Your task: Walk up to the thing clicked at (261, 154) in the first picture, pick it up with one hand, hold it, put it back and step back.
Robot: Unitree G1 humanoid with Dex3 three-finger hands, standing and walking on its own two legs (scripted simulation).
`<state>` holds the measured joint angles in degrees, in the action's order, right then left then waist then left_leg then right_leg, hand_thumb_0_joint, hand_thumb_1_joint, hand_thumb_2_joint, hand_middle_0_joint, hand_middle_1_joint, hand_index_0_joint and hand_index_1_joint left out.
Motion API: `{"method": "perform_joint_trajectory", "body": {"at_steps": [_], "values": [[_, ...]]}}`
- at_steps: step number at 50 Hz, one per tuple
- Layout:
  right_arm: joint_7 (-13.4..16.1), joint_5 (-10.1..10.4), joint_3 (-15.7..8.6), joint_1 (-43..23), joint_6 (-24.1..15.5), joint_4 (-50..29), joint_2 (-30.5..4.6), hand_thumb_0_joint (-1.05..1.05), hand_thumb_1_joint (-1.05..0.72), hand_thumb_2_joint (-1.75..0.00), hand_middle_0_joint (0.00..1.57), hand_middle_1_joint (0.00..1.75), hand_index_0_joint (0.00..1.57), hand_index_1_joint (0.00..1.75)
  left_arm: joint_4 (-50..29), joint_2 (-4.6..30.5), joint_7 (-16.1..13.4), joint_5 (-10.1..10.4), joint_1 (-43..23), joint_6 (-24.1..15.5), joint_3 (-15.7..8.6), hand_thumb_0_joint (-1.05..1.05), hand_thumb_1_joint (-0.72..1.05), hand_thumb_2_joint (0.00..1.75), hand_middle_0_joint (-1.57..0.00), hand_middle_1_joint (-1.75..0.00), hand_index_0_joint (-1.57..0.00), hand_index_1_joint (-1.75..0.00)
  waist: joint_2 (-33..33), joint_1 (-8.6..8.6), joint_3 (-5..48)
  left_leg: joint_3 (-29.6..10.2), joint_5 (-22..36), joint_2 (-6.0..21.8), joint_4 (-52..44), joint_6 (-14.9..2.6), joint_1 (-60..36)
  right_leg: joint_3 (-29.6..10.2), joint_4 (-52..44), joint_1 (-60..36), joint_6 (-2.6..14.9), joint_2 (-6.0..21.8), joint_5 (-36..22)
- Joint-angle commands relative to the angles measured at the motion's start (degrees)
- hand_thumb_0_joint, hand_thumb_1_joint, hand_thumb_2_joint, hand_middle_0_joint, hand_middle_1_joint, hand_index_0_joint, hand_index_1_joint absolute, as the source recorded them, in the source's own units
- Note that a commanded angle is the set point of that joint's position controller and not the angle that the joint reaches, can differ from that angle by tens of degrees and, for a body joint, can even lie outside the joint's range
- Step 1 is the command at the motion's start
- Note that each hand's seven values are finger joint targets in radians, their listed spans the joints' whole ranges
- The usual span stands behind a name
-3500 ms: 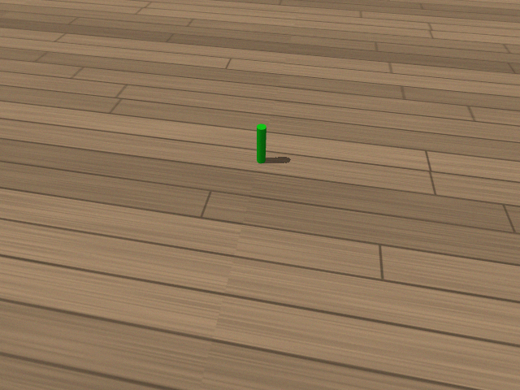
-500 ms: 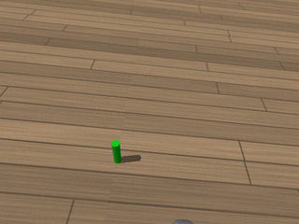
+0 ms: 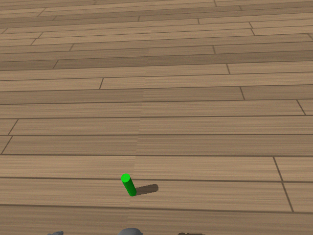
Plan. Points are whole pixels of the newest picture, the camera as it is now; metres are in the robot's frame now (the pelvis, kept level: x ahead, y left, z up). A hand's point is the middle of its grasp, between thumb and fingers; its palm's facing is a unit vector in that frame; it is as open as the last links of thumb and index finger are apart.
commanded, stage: walk up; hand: left
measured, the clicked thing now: (129, 185) +0.48 +0.24 -0.65
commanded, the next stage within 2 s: none
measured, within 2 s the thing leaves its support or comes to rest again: neither
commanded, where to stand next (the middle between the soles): +0.14 +0.03 m, yaw +0 degrees
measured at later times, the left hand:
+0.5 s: hand out of the picture +0.11 +0.29 -0.18, palm faces -0.02 -0.95 -0.32, open 7.4 cm
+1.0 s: hand out of the picture +0.15 +0.28 -0.15, palm faces +0.00 -0.93 -0.35, open 7.4 cm
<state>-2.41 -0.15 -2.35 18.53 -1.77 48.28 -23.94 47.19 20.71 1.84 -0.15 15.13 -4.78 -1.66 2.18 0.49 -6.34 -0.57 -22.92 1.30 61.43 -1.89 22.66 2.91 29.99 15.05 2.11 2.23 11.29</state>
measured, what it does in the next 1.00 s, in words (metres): steps on the spot: left foot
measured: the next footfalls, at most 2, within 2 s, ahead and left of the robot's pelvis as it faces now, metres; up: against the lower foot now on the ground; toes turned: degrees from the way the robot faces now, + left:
left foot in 0.24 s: +0.17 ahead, +0.16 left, +0.00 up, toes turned +3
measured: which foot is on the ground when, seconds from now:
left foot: up 0.00-0.22, down 0.24-1.00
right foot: down 0.00-1.00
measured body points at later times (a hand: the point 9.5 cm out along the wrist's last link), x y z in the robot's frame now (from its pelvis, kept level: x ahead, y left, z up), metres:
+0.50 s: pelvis +0.06 +0.04 -0.01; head +0.08 +0.06 +0.43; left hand +0.11 +0.34 -0.16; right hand +0.17 -0.26 -0.12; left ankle +0.13 +0.15 -0.74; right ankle +0.05 -0.11 -0.74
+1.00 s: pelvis +0.08 +0.02 +0.01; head +0.09 +0.02 +0.46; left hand +0.15 +0.33 -0.12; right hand +0.17 -0.28 -0.13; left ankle +0.13 +0.15 -0.74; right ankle +0.05 -0.11 -0.74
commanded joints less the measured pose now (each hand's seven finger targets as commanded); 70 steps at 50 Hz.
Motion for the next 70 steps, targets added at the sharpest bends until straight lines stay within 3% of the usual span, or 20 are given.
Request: {"method": "perform_joint_trajectory", "body": {"at_steps": [1, 4, 6, 8, 10, 11, 12, 13, 14, 15, 18, 23, 25, 27, 30, 38, 46, 58, 64, 70], "values": [[0.09, -0.24, -3.47, 5.89, -0.62, -1.56, -9.55, 0.00, -0.90, -0.90, 0.20, 0.30, 0.20, 0.30, -3.38, 15.60, -0.84, 0.00, 2.58, -1.04, -5.08, 0.00, 0.90, 0.90, -0.20, -0.30, -0.20, -0.30, -11.14, -0.31, 2.03, -0.54, 6.62, 1.73, -5.13, 1.75, 4.53, -9.37, -15.25, -1.00, 8.97, 9.65, -2.65], [0.41, -0.72, -3.35, 2.78, -0.44, -1.33, -8.66, 0.00, -0.90, -0.90, 0.20, 0.30, 0.20, 0.30, -4.37, 15.09, -1.03, -0.84, -0.19, -0.15, -4.79, 0.00, 0.90, 0.90, -0.20, -0.30, -0.20, -0.30, -12.58, -0.41, -0.47, 1.27, 7.09, 2.71, -14.05, 3.05, 1.53, -5.89, -15.34, 5.17, 9.59, 9.56, -1.40], [0.82, -0.78, -2.96, 0.14, -0.81, -1.05, -7.73, 0.00, -0.90, -0.90, 0.20, 0.30, 0.20, 0.30, -3.79, 14.60, -1.26, -1.11, 0.89, 0.46, -4.31, 0.00, 0.90, 0.90, -0.20, -0.30, -0.20, -0.30, -11.85, 0.90, 1.13, 2.06, 10.56, 2.79, -20.18, 3.43, -2.68, -5.34, -11.04, 5.47, 9.40, 9.79, -7.70], [1.52, -0.67, -2.90, -0.27, -1.31, 0.02, -7.23, 0.00, -0.90, -0.90, 0.20, 0.30, 0.20, 0.30, -2.83, 14.97, -1.47, -0.54, -0.06, 1.13, -4.07, 0.00, 0.90, 0.90, -0.20, -0.30, -0.20, -0.30, -10.78, 0.49, 4.43, 2.45, 14.05, 1.65, -23.51, 2.76, -7.71, -5.75, -5.25, 4.86, 9.34, 11.04, -16.27], [2.22, -0.64, -2.95, 1.55, -1.71, 1.50, -7.49, 0.00, -0.90, -0.90, 0.20, 0.30, 0.20, 0.30, -2.67, 14.80, -1.67, 0.31, -1.88, 2.08, -3.60, 0.00, 0.90, 0.90, -0.20, -0.30, -0.20, -0.30, -8.12, -1.11, 6.83, 3.53, 19.28, -0.15, -29.56, 1.39, -12.95, -5.14, 1.33, 4.95, 7.26, 9.87, -15.68], [2.60, -0.88, -3.08, 1.88, -1.97, 1.96, -8.63, 0.00, -0.90, -0.90, 0.20, 0.30, 0.20, 0.30, -2.67, 13.13, -1.78, 0.64, -2.04, 2.50, -2.83, 0.00, 0.90, 0.90, -0.20, -0.30, -0.20, -0.30, -5.35, -1.62, 7.16, 1.98, 20.27, 0.39, -32.11, 0.49, -14.99, -5.56, 4.22, 6.60, 5.50, 8.63, -11.20], [2.96, -1.25, -3.50, 1.47, -2.21, 1.76, -11.18, 0.00, -0.90, -0.90, 0.20, 0.30, 0.20, 0.30, -2.51, 11.00, -1.76, 0.92, -0.69, 2.89, -2.02, 0.00, 0.90, 0.90, -0.20, -0.30, -0.20, -0.30, 0.73, -1.24, 8.28, -5.25, 22.07, 6.57, -36.35, -1.11, -16.63, -3.94, 7.30, 8.45, 2.92, 5.32, -2.76], [3.12, -1.65, -3.50, -1.51, -2.50, 0.55, -13.57, 0.00, -0.90, -0.90, 0.20, 0.30, 0.20, 0.30, -1.55, 8.75, -1.82, 1.75, 1.75, 3.39, -1.34, 0.00, 0.90, 0.90, -0.20, -0.30, -0.20, -0.30, 7.59, 0.82, 9.37, -19.58, 20.36, 15.70, -41.14, -4.60, -14.85, -2.11, 12.36, 8.79, 0.02, -0.70, 9.74], [3.08, -0.70, -3.34, -4.75, -2.48, -0.28, -15.16, 0.00, -0.90, -0.90, 0.20, 0.30, 0.20, 0.30, 0.25, 10.99, -2.25, 1.74, 3.59, 4.28, -1.52, 0.00, 0.90, 0.90, -0.20, -0.30, -0.20, -0.30, 7.39, 1.01, 9.35, -22.46, 17.35, 19.05, -42.04, -9.88, -12.43, -3.92, 16.60, 6.97, -0.10, -1.64, 21.89], [3.16, -0.76, -3.50, -6.25, -2.15, 0.50, -15.30, 0.00, -0.90, -0.90, 0.20, 0.30, 0.20, 0.30, 2.18, 12.70, -2.60, 1.28, 2.63, 4.74, -2.09, 0.00, 0.90, 0.90, -0.20, -0.30, -0.20, -0.30, 8.25, 0.52, 8.59, -24.12, 12.86, 19.06, -42.28, -11.32, -9.43, -5.70, 18.01, 4.76, -0.19, 0.55, 23.07], [3.32, -1.08, -2.11, -9.66, -1.69, 0.80, -12.49, 0.00, -0.90, -0.90, 0.20, 0.30, 0.20, 0.30, 5.01, 13.40, -2.21, 1.02, 2.06, 4.78, -2.50, 0.00, 0.90, 0.90, -0.20, -0.30, -0.20, -0.30, 10.50, 0.96, 7.26, -14.37, 11.10, 13.25, -42.20, -7.54, -6.02, -5.41, 15.36, 2.84, -0.35, 1.13, 18.71], [2.74, -0.41, -1.86, -12.96, -0.36, 1.69, -11.74, 0.00, -0.90, -0.90, 0.20, 0.30, 0.20, 0.30, 9.95, 11.21, -2.57, 0.16, 3.15, 3.71, -1.92, 0.00, 0.90, 0.90, -0.20, -0.30, -0.20, -0.30, 8.77, 1.59, 9.78, -9.75, 10.56, 10.73, -37.09, -5.35, -6.62, -1.31, -2.05, -4.79, -1.24, -1.12, 6.66], [2.61, 0.49, -0.80, -13.42, 0.00, 2.17, -8.66, 0.00, -0.90, -0.90, 0.20, 0.30, 0.20, 0.30, 10.47, 12.80, -2.96, -0.61, 1.33, 2.79, -2.06, 0.00, 0.90, 0.90, -0.20, -0.30, -0.20, -0.30, 2.90, 1.30, 9.34, -7.19, 10.66, 8.78, -34.77, -2.30, -3.64, -6.51, -5.33, -7.36, -0.36, 2.37, 1.70], [2.50, 0.63, -0.94, -12.87, 0.25, 4.40, -8.74, 0.00, -0.90, -0.90, 0.20, 0.30, 0.20, 0.30, 8.93, 15.01, -2.38, -0.62, -6.59, 2.70, -1.79, 0.00, 0.90, 0.90, -0.20, -0.30, -0.20, -0.30, -1.41, -2.09, 5.60, -5.18, 0.79, 5.12, -37.36, -0.05, -10.49, -11.35, -7.18, 4.88, 0.98, 5.58, 10.70], [2.12, -0.09, -0.87, -16.76, -0.18, 5.75, -10.06, 0.00, -0.90, -0.90, 0.20, 0.30, 0.20, 0.30, 11.06, 11.39, -2.08, 0.31, -5.02, 2.58, -0.69, 0.00, 0.90, 0.90, -0.20, -0.30, -0.20, -0.30, 1.75, -0.08, 5.28, -9.13, -0.64, 8.28, -40.77, -1.53, -9.38, -6.06, -6.15, 1.71, -0.29, 2.34, 8.94], [1.70, 0.26, -0.32, -16.77, -0.27, 9.95, -8.37, 0.00, -0.90, -0.90, 0.20, 0.30, 0.20, 0.30, 12.79, 12.89, -2.19, -0.21, -8.28, 1.49, -0.70, 0.00, 0.90, 0.90, -0.20, -0.30, -0.20, -0.30, -4.73, -1.15, 7.82, -3.49, 16.85, 5.44, -37.72, -0.03, -15.74, -8.56, -11.91, -1.10, -0.17, 5.65, -2.32], [2.08, 0.10, -0.08, -17.46, 0.00, 12.79, -8.01, 0.00, -0.90, -0.90, 0.20, 0.30, 0.20, 0.30, 14.15, 12.44, -2.45, 0.20, -9.95, 2.38, -0.75, 0.00, 0.90, 0.90, -0.20, -0.30, -0.20, -0.30, -4.31, -0.38, 8.40, -3.20, 23.17, 5.94, -39.91, 0.32, -15.81, -6.50, -12.87, -6.32, -1.00, 5.36, -7.00], [2.41, -0.15, 0.00, -17.15, -0.18, 14.39, -8.14, 0.00, -0.90, -0.90, 0.20, 0.30, 0.20, 0.30, 14.98, 11.77, -2.33, 0.14, -12.61, 3.19, -0.85, 0.00, 0.90, 0.90, -0.20, -0.30, -0.20, -0.30, -0.40, -0.54, 8.37, -3.41, 23.18, 6.64, -43.29, 0.78, -15.24, -5.69, -13.89, -9.56, -1.11, 5.13, -6.13], [2.41, -0.38, -0.19, -17.60, -0.22, 14.16, -8.61, 0.00, -0.90, -0.90, 0.20, 0.30, 0.20, 0.30, 15.28, 11.48, -2.06, -0.23, -12.63, 3.34, -0.62, 0.00, 0.90, 0.90, -0.20, -0.30, -0.20, -0.30, 0.00, -0.76, 7.50, -4.59, 14.23, 6.77, -45.73, 0.64, -14.24, -5.69, -14.47, -8.67, -1.03, 4.53, -2.03], [2.41, -0.23, -0.14, -17.05, -0.33, 14.29, -8.08, 0.00, -0.90, -0.90, 0.20, 0.30, 0.20, 0.30, 15.36, 11.41, -2.06, -0.27, -13.36, 3.14, -0.75, 0.00, 0.90, 0.90, -0.20, -0.30, -0.20, -0.30, -1.51, -1.20, 8.47, -3.83, 18.89, 6.08, -44.53, 0.90, -15.07, -5.69, -14.84, -9.17, -1.25, 4.87, -4.43]]}}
